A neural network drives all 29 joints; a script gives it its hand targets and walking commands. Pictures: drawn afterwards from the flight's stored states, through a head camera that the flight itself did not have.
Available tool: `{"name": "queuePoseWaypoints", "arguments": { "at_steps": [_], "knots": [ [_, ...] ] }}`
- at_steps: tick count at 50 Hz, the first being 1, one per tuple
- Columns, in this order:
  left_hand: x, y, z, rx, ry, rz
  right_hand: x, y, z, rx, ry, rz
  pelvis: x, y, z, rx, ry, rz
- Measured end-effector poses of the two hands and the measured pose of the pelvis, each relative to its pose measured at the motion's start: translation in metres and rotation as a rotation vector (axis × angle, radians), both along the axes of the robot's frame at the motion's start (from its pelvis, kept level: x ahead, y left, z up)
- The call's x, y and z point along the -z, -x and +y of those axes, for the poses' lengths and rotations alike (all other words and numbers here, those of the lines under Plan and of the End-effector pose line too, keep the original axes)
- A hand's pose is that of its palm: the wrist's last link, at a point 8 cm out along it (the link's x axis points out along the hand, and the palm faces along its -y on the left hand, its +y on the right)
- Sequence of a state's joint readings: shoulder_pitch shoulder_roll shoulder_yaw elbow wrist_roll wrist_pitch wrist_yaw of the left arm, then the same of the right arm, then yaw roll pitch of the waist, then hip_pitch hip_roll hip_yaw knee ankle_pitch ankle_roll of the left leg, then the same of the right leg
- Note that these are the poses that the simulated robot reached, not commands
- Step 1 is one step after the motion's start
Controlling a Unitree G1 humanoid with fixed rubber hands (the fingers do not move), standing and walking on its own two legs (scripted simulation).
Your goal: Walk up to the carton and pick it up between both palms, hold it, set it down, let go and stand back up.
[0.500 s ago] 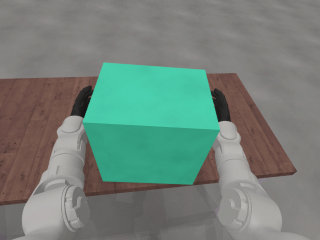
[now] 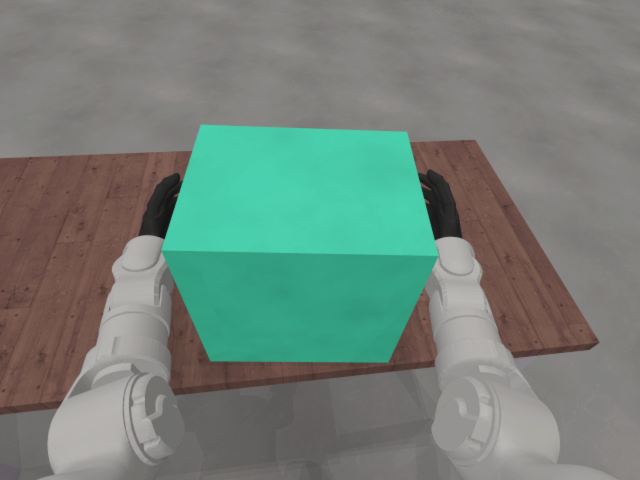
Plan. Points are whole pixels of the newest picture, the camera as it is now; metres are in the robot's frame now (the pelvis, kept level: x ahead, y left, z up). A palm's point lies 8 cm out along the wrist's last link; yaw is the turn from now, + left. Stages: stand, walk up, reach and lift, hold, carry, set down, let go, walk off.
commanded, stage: set down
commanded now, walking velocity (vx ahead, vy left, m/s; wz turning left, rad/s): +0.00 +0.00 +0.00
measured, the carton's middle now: (302, 253) +0.43 +0.04 +0.03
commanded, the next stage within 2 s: none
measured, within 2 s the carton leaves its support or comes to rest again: neither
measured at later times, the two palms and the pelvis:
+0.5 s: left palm (159, 234) +0.41 +0.22 +0.08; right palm (443, 233) +0.42 -0.14 +0.09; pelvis +0.00 +0.00 +0.00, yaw +0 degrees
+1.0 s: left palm (166, 240) +0.42 +0.22 +0.06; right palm (438, 250) +0.42 -0.14 +0.06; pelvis -0.01 +0.00 -0.01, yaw -2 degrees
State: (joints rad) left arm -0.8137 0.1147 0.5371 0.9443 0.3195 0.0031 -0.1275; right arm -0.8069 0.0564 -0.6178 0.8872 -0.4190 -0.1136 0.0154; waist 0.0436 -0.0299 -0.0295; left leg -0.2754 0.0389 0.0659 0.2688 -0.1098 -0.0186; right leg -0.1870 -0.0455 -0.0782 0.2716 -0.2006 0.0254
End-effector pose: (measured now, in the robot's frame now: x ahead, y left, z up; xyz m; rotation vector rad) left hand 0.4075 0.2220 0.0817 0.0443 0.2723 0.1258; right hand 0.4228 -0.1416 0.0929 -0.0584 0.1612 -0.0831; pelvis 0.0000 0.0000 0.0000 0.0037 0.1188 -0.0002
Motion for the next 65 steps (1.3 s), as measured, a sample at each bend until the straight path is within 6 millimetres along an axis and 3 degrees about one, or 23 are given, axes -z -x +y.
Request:
{"name": "queuePoseWaypoints", "arguments": {
  "at_steps": [40, 53, 58, 65],
  "knots": [
    [0.002, -0.002, 0.000, 0.004, -0.006, -0.004, 0.001, 0.002, 0.000, 0.010, 0.015, 0.000, 0.001, 0.006, 0.002, 0.011, 0.002, 0.002],
    [0.026, -0.012, -0.001, -0.017, -0.017, 0.062, 0.037, 0.007, -0.003, 0.019, -0.008, 0.182, 0.011, 0.013, 0.005, 0.026, 0.030, 0.178],
    [0.022, -0.013, 0.003, -0.021, -0.022, 0.044, 0.026, -0.001, -0.015, 0.048, -0.021, 0.136, 0.018, 0.014, 0.007, 0.026, 0.041, 0.219],
    [0.016, -0.007, 0.023, -0.045, -0.038, 0.044, -0.002, -0.011, -0.059, 0.104, -0.001, 0.084, 0.022, 0.022, 0.006, 0.032, 0.039, 0.218]
  ]
}}
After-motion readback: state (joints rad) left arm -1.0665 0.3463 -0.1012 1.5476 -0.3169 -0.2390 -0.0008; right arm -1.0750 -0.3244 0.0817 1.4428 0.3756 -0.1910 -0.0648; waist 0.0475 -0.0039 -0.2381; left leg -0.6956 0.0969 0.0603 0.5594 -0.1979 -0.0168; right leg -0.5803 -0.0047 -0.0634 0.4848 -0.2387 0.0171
